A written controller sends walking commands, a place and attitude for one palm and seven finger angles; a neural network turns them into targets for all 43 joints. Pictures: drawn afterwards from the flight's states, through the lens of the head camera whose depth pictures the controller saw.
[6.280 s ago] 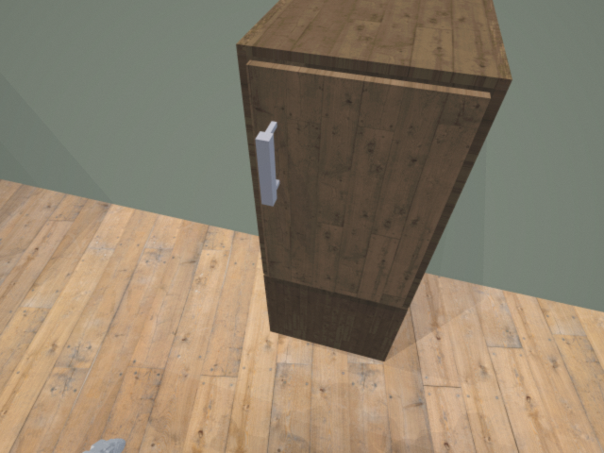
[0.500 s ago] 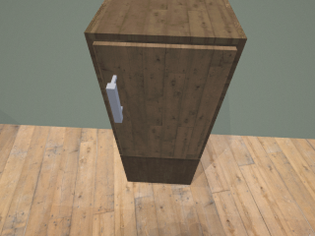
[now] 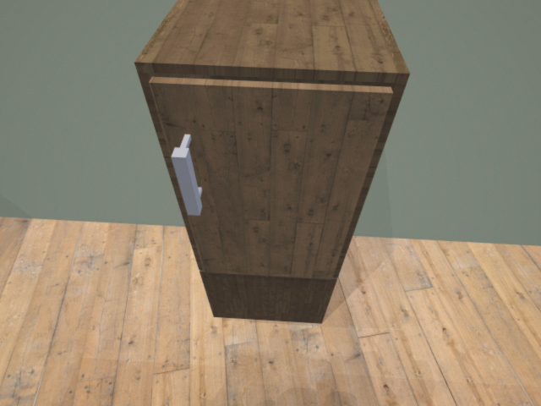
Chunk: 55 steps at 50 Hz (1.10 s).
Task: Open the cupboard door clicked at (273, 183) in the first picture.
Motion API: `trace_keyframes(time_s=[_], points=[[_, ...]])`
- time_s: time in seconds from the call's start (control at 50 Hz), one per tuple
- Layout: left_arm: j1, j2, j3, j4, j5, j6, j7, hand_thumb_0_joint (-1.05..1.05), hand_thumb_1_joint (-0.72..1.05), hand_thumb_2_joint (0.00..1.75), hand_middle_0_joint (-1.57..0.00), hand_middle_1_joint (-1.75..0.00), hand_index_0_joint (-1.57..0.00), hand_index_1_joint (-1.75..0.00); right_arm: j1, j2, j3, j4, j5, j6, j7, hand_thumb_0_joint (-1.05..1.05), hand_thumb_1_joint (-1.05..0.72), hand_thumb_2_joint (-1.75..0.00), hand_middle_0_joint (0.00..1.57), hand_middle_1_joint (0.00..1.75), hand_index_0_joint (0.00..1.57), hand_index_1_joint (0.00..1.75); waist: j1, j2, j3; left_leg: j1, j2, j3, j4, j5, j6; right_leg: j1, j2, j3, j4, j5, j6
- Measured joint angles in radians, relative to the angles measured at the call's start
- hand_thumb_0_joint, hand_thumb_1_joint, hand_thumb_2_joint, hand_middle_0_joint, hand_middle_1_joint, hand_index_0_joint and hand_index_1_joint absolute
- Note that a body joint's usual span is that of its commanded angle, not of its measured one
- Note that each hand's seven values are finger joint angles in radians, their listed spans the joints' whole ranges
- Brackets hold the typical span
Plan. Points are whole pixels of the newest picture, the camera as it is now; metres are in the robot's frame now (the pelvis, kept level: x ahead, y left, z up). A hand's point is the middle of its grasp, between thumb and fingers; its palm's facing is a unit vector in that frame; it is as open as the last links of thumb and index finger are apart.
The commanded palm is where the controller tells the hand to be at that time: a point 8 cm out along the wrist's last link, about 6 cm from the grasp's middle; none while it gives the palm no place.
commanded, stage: look again from close up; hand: left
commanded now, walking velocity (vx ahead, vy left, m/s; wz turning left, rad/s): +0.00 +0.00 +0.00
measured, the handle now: (190, 176) +0.49 +0.19 +0.04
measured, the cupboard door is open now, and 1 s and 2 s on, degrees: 0 0 0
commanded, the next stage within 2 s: raise the hand with hooked fingers in 0.56 s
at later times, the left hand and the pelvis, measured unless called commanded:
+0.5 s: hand out of the picture -0.02 +0.16 -0.18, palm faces +0.03 -0.98 -0.18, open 7.4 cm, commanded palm none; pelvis -0.01 -0.01 +0.00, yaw +0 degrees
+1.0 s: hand (174, 376) +0.16 +0.15 -0.01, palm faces -0.05 -1.00 +0.00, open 8.1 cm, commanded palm +0.11 +0.23 -0.04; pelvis -0.05 -0.01 -0.06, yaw +1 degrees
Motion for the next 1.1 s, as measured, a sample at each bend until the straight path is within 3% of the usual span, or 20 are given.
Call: trace_keyframes(time_s=[0.68, 0.7, 0.72, 0.78, 0.84, 0.88, 0.94, 0.98, 1.04, 1.1], points=[[0.026, -0.018, -0.002, 0.009, 0.001, -0.011, 0.006, 0.01, 0.91, 0.90, -0.20, -0.30, -0.20, -0.30, 0.021, 0.017, 0.000, 0.005, 0.002, 0.005, 0.002, 0.00, -0.92, -0.90, 0.20, 0.30, 0.20, 0.30, 0.003, 0.003, 0.003, -0.034, 0.023, -0.013, 0.016, 0.018, -0.016, -0.015, 0.022, -0.015, -0.017, 0.027, -0.017], [0.075, -0.015, 0.001, -0.144, -0.042, 0.056, 0.015, 0.02, 0.92, 0.90, -0.20, -0.30, -0.20, -0.30, 0.035, 0.008, 0.005, -0.038, 0.014, -0.002, -0.003, 0.01, -0.92, -0.90, 0.20, 0.30, 0.20, 0.30, 0.001, 0.008, 0.010, -0.042, 0.026, -0.013, 0.033, 0.009, -0.015, -0.020, 0.024, -0.016, -0.010, 0.027, -0.016], [0.138, -0.004, 0.014, -0.329, -0.073, 0.084, 0.026, 0.03, 0.94, 0.90, -0.21, -0.30, -0.20, -0.30, 0.061, -0.001, 0.008, -0.085, 0.023, -0.042, -0.017, 0.01, -0.93, -0.90, 0.20, 0.30, 0.20, 0.30, 0.006, 0.009, 0.010, -0.044, 0.023, -0.010, 0.039, 0.004, -0.013, -0.027, 0.020, -0.013, 0.005, 0.021, -0.015], [0.227, 0.017, 0.015, -0.715, -0.143, 0.014, 0.072, 0.04, 0.94, 0.89, -0.21, -0.31, -0.20, -0.31, 0.104, -0.040, -0.005, -0.202, 0.054, -0.164, -0.043, 0.02, -0.93, -0.90, 0.20, 0.30, 0.20, 0.30, -0.007, 0.032, -0.021, -0.084, 0.004, -0.031, 0.080, -0.006, -0.005, -0.060, -0.001, -0.033, 0.058, -0.007, -0.009], [0.170, 0.011, 0.039, -0.879, -0.179, -0.130, 0.037, 0.04, 0.89, 0.87, -0.20, -0.33, -0.20, -0.33, 0.067, -0.085, -0.022, -0.302, 0.044, -0.230, -0.038, 0.01, -0.92, -0.90, 0.20, 0.30, 0.20, 0.30, -0.035, 0.050, -0.066, -0.194, -0.010, -0.052, 0.178, -0.032, 0.002, -0.159, -0.021, -0.053, 0.152, -0.041, -0.003], [0.110, -0.004, 0.061, -0.911, -0.200, -0.258, -0.033, 0.03, 0.86, 0.86, -0.20, -0.35, -0.20, -0.35, 0.026, -0.104, -0.039, -0.371, 0.033, -0.254, -0.021, 0.01, -0.92, -0.90, 0.20, 0.30, 0.20, 0.30, -0.034, 0.044, -0.105, -0.290, -0.012, -0.045, 0.262, -0.060, 0.002, -0.262, -0.028, -0.045, 0.244, -0.071, -0.004], [0.067, -0.029, 0.079, -0.925, -0.231, -0.461, -0.196, 0.02, 0.79, 0.84, -0.20, -0.39, -0.20, -0.39, -0.041, -0.115, -0.062, -0.474, 0.023, -0.265, 0.016, 0.01, -0.92, -0.90, 0.20, 0.30, 0.20, 0.30, -0.027, 0.013, -0.149, -0.433, -0.004, -0.027, 0.405, -0.115, 0.000, -0.418, -0.028, -0.024, 0.396, -0.123, -0.010], [0.068, -0.032, 0.085, -0.928, -0.233, -0.543, -0.300, 0.01, 0.74, 0.82, -0.21, -0.41, -0.20, -0.42, -0.077, -0.121, -0.075, -0.544, 0.024, -0.255, 0.034, 0.01, -0.91, -0.90, 0.20, 0.30, 0.20, 0.30, -0.017, -0.008, -0.163, -0.514, 0.001, -0.021, 0.499, -0.154, -0.001, -0.503, -0.027, -0.015, 0.492, -0.158, -0.012], [0.105, -0.019, 0.087, -0.951, -0.244, -0.519, -0.362, 0.01, 0.66, 0.79, -0.22, -0.46, -0.21, -0.46, -0.109, -0.129, -0.081, -0.636, 0.034, -0.217, 0.033, 0.01, -0.91, -0.90, 0.20, 0.30, 0.20, 0.30, 0.004, -0.030, -0.167, -0.597, 0.005, -0.022, 0.606, -0.198, -0.004, -0.585, -0.028, -0.013, 0.598, -0.203, -0.016], [0.164, -0.004, 0.103, -0.999, -0.248, -0.444, -0.332, 0.01, 0.59, 0.76, -0.23, -0.50, -0.22, -0.50, -0.117, -0.126, -0.075, -0.693, 0.040, -0.188, 0.020, 0.01, -0.91, -0.90, 0.20, 0.30, 0.20, 0.30, 0.024, -0.027, -0.160, -0.642, 0.010, -0.042, 0.670, -0.224, -0.006, -0.615, -0.026, -0.032, 0.644, -0.225, -0.020]])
